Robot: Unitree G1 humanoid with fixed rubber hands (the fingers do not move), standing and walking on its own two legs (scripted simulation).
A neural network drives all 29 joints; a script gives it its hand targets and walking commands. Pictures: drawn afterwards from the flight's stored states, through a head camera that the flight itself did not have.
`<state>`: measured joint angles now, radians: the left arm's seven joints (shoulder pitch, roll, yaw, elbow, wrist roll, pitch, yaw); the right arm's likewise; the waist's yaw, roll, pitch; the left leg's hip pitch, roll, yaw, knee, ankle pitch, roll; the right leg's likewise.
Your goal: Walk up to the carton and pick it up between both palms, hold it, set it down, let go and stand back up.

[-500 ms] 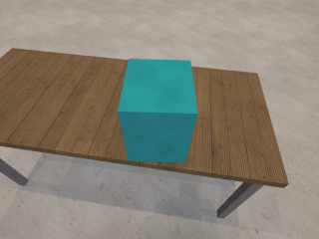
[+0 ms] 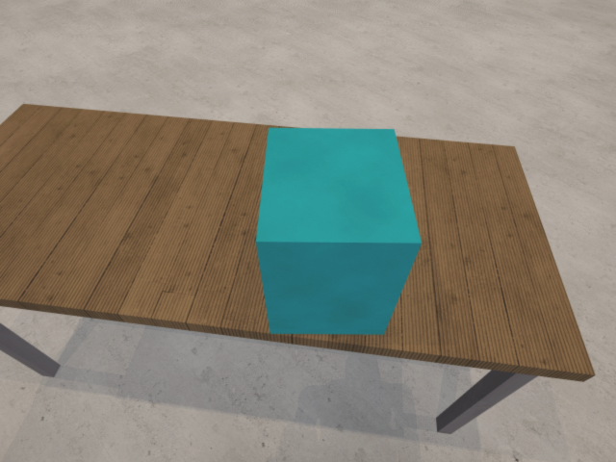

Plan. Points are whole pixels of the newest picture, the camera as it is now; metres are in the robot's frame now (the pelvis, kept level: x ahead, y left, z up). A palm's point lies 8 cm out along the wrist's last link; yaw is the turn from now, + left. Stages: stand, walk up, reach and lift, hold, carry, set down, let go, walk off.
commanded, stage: walk up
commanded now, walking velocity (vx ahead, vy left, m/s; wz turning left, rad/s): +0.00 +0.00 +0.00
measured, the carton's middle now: (329, 236) +0.44 -0.03 -0.01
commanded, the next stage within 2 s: none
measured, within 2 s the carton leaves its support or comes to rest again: neither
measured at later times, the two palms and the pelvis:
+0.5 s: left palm out of the picture -0.01 +0.17 -0.15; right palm out of the picture -0.01 -0.23 -0.15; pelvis +0.02 -0.03 +0.00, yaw +0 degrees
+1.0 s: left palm out of the picture -0.04 +0.17 -0.14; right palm out of the picture -0.04 -0.23 -0.15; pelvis +0.01 -0.03 +0.00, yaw +0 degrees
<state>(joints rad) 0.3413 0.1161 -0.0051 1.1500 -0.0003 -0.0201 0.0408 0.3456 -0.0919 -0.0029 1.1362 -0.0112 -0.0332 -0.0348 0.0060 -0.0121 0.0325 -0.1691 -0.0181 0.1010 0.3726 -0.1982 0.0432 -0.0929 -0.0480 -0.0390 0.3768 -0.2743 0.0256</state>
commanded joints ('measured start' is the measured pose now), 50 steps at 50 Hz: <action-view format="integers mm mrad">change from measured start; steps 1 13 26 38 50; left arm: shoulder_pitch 120 110 121 121 126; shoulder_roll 49 68 54 52 50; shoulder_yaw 7 14 18 18 15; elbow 12 -15 -16 -13 -11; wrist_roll -1 5 8 10 7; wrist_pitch -2 -9 -14 -11 -7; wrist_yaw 5 3 8 5 2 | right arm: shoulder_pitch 103 83 75 69 92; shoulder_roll -81 -70 -74 -73 -64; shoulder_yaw -16 -17 -22 -18 -9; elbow -7 -13 8 15 23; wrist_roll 1 1 0 -1 -3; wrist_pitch -5 10 19 23 18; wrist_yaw -4 -3 -9 -9 -7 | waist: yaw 5 -7 -12 -8 -2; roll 12 -30 6 5 20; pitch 43 87 56 81 85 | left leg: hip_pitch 45 -20 31 27 11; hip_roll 135 116 130 133 133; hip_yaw -128 -86 -74 -83 -93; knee -48 -10 6 -25 -44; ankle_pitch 245 129 190 126 93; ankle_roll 5 -8 -22 -31 -31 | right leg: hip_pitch -70 -79 -48 -60 -65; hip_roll -65 -89 -79 -68 -61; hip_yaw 51 69 58 62 61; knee -46 -16 -41 -80 -93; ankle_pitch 174 278 357 238 157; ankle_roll -38 -46 -63 -66 -67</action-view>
